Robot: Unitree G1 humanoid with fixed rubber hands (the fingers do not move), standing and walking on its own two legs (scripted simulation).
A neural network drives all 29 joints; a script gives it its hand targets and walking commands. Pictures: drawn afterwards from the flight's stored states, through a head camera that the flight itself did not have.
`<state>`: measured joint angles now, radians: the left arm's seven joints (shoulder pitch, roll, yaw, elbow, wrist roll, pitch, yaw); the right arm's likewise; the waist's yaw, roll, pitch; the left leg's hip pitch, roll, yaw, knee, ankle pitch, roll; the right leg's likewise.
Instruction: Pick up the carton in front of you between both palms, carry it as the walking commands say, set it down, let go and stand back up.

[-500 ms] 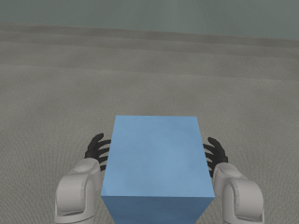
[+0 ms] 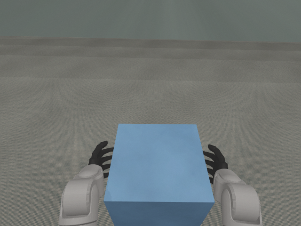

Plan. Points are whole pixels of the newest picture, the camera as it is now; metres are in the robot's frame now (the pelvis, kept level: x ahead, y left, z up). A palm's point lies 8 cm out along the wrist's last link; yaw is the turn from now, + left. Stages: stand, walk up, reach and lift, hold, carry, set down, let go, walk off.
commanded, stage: carry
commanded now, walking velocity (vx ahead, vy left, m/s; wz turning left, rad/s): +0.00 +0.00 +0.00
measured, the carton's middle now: (156, 181) +0.26 +0.00 +0.01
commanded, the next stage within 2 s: none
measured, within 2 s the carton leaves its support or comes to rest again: neither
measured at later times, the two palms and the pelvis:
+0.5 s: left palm (102, 180) +0.24 +0.14 +0.03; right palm (217, 184) +0.24 -0.15 +0.03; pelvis -0.04 -0.01 +0.00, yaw +0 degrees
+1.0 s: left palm (101, 162) +0.29 +0.16 +0.04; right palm (210, 165) +0.29 -0.14 +0.05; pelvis +0.01 +0.01 +0.01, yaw +0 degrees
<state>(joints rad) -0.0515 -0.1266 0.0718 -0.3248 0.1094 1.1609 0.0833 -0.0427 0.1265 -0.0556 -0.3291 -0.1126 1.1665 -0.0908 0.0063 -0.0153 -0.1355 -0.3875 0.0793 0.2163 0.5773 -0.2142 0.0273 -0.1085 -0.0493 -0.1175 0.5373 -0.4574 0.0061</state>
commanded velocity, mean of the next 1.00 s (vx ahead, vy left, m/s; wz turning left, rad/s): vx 0.13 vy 0.00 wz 0.00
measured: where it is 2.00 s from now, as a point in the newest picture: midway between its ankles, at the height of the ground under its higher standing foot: outside the picture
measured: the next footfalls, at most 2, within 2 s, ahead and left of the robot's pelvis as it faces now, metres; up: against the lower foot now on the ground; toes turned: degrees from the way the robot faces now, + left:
right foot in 1.40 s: +0.32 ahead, -0.13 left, +0.00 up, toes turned -9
left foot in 1.74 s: +0.42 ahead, +0.10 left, +0.00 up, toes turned -15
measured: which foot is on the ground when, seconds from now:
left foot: down 0.00-1.00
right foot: down 0.00-1.00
